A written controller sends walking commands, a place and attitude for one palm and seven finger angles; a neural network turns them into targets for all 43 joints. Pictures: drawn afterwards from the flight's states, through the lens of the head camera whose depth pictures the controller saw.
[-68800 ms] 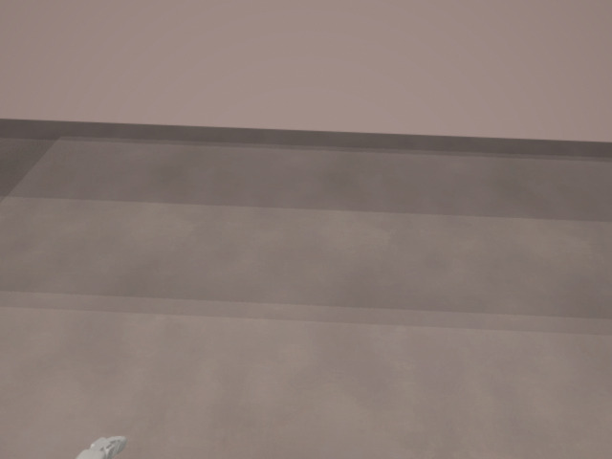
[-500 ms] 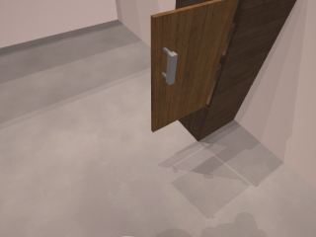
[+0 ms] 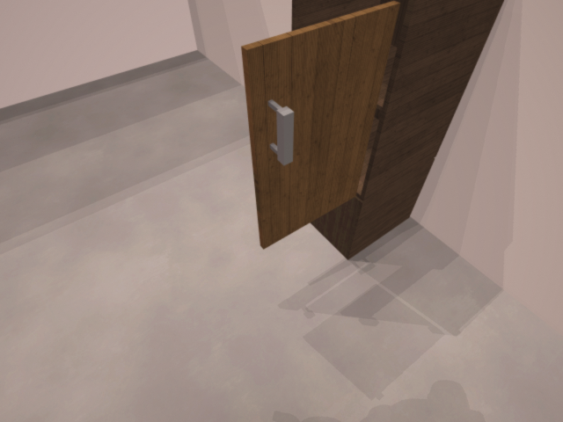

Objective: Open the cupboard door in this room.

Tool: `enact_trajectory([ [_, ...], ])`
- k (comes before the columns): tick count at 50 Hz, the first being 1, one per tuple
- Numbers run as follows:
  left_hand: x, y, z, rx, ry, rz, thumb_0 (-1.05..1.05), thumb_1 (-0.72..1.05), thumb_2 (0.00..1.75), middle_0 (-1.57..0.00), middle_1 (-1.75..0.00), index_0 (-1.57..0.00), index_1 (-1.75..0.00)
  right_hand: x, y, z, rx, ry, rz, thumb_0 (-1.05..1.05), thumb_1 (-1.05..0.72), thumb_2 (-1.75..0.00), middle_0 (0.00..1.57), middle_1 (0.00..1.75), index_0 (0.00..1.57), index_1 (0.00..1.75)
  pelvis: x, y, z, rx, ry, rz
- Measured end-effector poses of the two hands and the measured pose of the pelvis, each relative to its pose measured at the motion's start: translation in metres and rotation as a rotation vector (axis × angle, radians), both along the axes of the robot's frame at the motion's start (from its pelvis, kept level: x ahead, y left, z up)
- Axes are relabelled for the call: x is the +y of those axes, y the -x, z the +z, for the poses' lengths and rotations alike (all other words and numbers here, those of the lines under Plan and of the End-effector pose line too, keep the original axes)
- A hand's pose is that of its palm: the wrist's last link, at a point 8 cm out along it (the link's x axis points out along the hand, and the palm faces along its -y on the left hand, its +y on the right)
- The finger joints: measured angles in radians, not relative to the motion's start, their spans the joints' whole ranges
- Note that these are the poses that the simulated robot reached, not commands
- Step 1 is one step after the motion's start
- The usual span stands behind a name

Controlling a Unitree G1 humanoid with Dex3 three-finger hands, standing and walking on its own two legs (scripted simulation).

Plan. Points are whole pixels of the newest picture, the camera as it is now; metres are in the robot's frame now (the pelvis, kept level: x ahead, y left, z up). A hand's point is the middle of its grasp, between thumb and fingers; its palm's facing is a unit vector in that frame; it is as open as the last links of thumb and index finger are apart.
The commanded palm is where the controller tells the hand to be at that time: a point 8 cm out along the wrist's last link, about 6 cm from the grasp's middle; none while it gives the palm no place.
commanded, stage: let the arm hang, fingers relaxed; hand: left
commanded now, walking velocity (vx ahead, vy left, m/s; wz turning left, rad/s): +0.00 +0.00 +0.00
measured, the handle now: (279, 132) +0.64 +0.04 +0.05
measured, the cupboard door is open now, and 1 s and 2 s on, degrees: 89 89 89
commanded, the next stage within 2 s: look to check the result in 0.08 s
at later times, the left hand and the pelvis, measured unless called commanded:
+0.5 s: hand out of the picture +0.08 +0.23 -0.15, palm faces +0.00 -0.94 -0.33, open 7.4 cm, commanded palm none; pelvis +0.03 -0.01 +0.00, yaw -1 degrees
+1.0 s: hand out of the picture +0.11 +0.21 -0.15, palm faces -0.03 -0.95 -0.31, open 7.4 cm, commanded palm none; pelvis +0.04 -0.02 +0.01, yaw -1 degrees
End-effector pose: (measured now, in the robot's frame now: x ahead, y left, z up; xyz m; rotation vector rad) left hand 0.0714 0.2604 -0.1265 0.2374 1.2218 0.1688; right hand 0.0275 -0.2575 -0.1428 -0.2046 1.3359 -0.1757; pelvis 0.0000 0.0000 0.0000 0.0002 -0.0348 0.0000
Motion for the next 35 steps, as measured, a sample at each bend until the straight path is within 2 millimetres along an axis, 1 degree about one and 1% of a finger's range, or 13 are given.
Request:
enact_trajectory([
  [3,-0.002,-0.008,0.001,-0.003,-0.002,-0.007,0.01,0.91,0.9,-0.2,-0.3,-0.2,-0.3,-0.007,-0.009,0.003,-0.013,0.012,0.0,0.0,-0.9,-0.9,0.2,0.3,0.2,0.3,-0.002,-0.004,0.001,0.0,0.0,-0.001],
  [7,-0.001,-0.012,0.003,0.004,-0.012,-0.007,0.01,0.9,0.9,-0.2,-0.3,-0.2,-0.3,-0.015,-0.022,0.005,-0.029,0.025,0.007,0.0,-0.9,-0.9,0.2,0.3,0.2,0.3,-0.005,-0.009,0.002,-0.001,0.0,-0.002],
  [14,0.004,-0.009,0.006,0.037,-0.038,0.005,0.01,0.9,0.9,-0.2,-0.3,-0.2,-0.3,-0.025,-0.043,0.008,-0.048,0.037,0.026,0.0,-0.9,-0.9,0.2,0.3,0.2,0.3,-0.009,-0.016,0.003,0.002,0.0,-0.005],
  [20,0.009,-0.005,0.009,0.062,-0.056,0.016,0.01,0.9,0.9,-0.2,-0.3,-0.2,-0.3,-0.031,-0.057,0.01,-0.061,0.043,0.036,0.0,-0.9,-0.9,0.2,0.3,0.2,0.3,-0.012,-0.022,0.004,0.002,-0.001,-0.007],
  [27,0.009,-0.006,0.01,0.07,-0.063,0.016,0.01,0.9,0.9,-0.2,-0.3,-0.2,-0.3,-0.035,-0.067,0.011,-0.068,0.046,0.041,0.0,-0.9,-0.9,0.2,0.3,0.2,0.3,-0.015,-0.027,0.005,0.003,-0.002,-0.011],
  [35,0.005,-0.017,0.009,0.058,-0.055,0.004,0.01,0.9,0.9,-0.2,-0.3,-0.2,-0.3,-0.038,-0.069,0.013,-0.068,0.053,0.034,0.0,-0.9,-0.9,0.2,0.3,0.2,0.3,-0.016,-0.032,0.005,0.003,-0.004,-0.015],
])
